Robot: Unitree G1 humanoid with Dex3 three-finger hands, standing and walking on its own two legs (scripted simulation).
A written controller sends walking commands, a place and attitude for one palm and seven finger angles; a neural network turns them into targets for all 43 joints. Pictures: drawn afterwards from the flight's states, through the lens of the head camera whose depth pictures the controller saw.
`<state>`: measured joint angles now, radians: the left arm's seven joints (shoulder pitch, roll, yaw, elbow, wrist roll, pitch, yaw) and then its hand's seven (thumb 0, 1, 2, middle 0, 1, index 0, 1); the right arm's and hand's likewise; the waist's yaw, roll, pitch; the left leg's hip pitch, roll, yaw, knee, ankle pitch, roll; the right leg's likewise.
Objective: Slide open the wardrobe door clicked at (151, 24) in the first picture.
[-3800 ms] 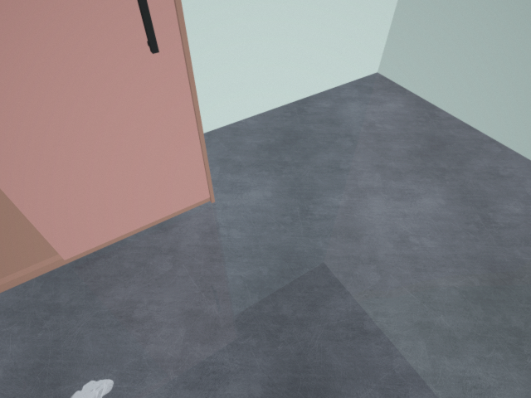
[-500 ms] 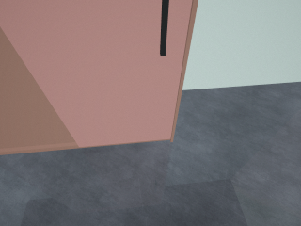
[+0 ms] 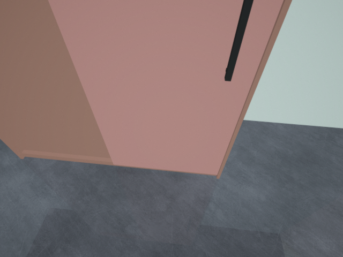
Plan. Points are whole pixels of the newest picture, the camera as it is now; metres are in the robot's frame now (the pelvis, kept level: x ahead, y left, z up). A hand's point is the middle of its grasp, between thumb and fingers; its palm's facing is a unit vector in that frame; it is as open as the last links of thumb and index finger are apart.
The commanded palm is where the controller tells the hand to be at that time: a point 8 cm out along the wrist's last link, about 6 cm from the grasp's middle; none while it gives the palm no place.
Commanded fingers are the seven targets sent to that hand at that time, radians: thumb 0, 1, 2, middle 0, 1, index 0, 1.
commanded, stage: take the last steps up to it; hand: right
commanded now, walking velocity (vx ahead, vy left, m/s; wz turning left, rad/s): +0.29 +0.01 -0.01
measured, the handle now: (239, 28) +0.69 -0.11 +0.21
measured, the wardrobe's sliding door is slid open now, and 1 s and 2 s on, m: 0.00 0.00 0.00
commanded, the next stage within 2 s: come to a stop and stand still in 0.38 s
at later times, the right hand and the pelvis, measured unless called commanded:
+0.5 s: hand out of the picture +0.11 -0.19 -0.19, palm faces +0.05 +0.99 -0.13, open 7.4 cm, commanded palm none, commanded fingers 0.00 -0.90 -0.90 0.20 0.30 0.20 0.30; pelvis +0.15 -0.03 -0.01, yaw +1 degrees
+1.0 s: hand (244, 225) +0.26 -0.18 -0.16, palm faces +0.06 +0.97 -0.25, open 7.3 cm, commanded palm none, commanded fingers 0.00 -0.90 -0.90 0.20 0.30 0.20 0.30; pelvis +0.18 +0.00 +0.00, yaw -1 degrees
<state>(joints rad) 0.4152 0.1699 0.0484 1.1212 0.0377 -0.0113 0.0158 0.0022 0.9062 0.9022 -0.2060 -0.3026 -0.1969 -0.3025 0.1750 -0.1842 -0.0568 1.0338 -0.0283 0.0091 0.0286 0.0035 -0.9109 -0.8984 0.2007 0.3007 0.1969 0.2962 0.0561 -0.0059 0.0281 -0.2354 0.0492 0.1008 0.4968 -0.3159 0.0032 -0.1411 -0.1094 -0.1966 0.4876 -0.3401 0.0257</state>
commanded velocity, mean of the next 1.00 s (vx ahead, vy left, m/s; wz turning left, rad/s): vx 0.01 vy -0.02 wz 0.00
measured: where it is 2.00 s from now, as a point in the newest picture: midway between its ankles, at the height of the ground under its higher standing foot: outside the picture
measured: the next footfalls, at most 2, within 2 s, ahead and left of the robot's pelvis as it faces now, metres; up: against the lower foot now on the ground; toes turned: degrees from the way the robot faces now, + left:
right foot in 0.36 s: +0.24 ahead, -0.12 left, +0.00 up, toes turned -10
left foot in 0.76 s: +0.22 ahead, +0.10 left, +0.00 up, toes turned +2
